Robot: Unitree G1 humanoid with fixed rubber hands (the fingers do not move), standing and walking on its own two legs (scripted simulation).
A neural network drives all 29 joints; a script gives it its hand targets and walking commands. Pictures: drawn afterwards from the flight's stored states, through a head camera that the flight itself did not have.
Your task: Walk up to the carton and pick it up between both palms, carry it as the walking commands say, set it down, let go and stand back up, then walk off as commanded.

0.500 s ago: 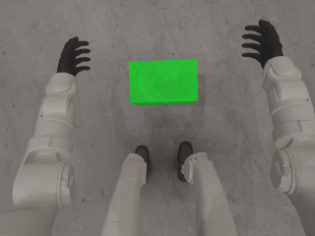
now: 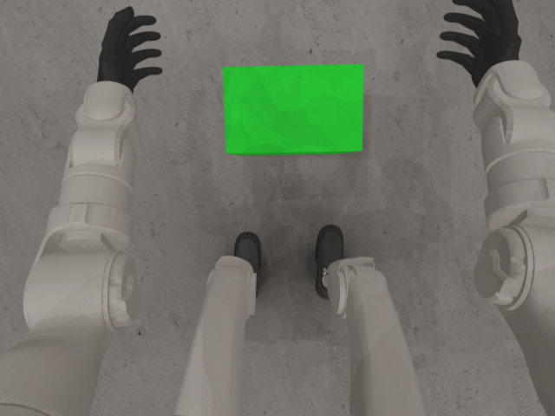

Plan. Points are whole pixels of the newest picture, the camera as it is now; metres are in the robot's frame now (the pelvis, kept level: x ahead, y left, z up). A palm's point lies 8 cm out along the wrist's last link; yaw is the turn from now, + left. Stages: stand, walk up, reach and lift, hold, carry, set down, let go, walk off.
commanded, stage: reach and lift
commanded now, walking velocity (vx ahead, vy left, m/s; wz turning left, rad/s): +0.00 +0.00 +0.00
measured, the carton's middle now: (291, 118) +0.49 +0.00 -0.51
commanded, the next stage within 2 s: none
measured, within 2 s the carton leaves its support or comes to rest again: neither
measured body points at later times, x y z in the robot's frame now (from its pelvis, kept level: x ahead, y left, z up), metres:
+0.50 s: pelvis -0.06 -0.02 -0.16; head +0.32 -0.03 +0.06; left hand +0.51 +0.18 -0.33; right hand +0.52 -0.23 -0.33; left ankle +0.06 +0.11 -0.60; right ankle +0.08 -0.11 -0.60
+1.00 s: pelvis -0.05 -0.01 -0.25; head +0.34 -0.01 -0.04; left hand +0.51 +0.19 -0.46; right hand +0.52 -0.22 -0.46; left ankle +0.06 +0.11 -0.60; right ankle +0.08 -0.11 -0.60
